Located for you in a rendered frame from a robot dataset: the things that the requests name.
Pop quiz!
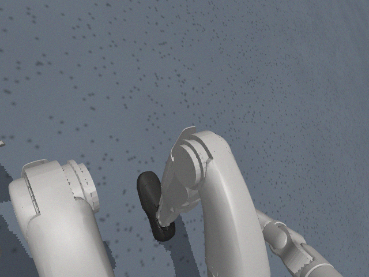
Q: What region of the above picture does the right robot foot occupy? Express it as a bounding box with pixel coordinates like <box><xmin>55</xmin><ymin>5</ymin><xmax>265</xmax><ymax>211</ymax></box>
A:
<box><xmin>137</xmin><ymin>171</ymin><xmax>175</xmax><ymax>242</ymax></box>

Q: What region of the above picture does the right robot arm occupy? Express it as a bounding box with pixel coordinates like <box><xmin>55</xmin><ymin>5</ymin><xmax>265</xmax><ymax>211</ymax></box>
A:
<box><xmin>263</xmin><ymin>220</ymin><xmax>343</xmax><ymax>277</ymax></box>

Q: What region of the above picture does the right robot hand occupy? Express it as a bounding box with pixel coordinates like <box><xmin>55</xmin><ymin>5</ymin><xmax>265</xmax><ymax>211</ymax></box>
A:
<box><xmin>255</xmin><ymin>208</ymin><xmax>274</xmax><ymax>232</ymax></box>

